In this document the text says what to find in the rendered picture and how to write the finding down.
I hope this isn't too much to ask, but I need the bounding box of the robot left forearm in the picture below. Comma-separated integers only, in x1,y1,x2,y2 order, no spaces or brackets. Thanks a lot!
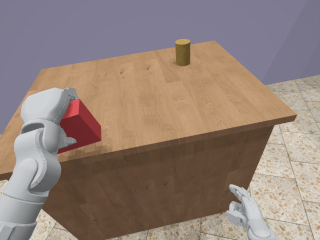
0,119,61,240

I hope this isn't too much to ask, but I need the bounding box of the robot left hand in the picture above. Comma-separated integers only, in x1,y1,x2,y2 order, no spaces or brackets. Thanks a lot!
20,87,79,149

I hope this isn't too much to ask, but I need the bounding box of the table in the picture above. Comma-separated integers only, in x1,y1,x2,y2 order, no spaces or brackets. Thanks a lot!
0,40,297,240

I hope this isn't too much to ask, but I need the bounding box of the robot right hand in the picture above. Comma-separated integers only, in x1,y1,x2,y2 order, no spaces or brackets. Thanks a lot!
226,184,264,229

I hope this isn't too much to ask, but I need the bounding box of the robot right forearm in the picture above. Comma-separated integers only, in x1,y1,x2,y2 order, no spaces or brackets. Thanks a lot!
246,218,277,240

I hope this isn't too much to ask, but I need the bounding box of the sponge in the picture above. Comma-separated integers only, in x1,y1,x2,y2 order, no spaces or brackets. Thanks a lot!
57,99,102,154

